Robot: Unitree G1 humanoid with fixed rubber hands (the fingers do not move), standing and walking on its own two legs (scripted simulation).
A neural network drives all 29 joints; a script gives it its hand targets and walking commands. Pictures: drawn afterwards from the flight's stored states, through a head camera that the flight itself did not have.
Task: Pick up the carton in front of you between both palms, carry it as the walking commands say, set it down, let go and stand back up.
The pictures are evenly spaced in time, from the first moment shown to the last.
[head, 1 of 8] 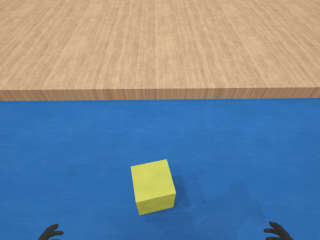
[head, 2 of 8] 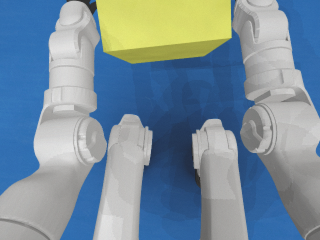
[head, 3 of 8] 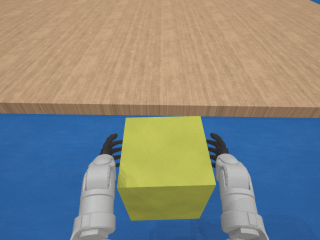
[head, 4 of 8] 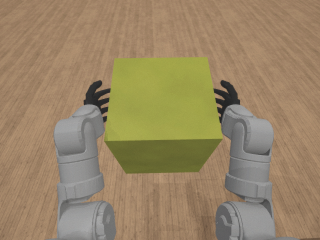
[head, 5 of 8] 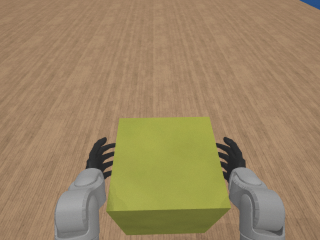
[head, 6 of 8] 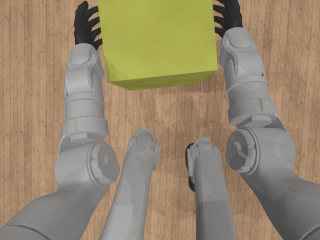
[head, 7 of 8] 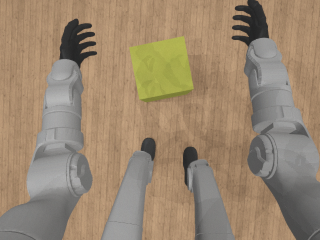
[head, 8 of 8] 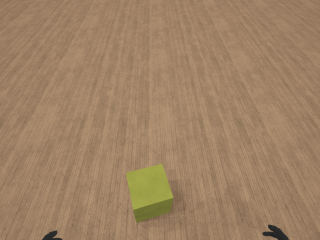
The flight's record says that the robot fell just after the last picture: no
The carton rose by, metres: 0.90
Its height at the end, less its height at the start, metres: +0.13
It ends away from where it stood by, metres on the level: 2.98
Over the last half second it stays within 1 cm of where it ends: yes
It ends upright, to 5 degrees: yes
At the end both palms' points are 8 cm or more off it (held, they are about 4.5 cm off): yes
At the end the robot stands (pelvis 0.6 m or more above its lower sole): yes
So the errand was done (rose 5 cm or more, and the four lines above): yes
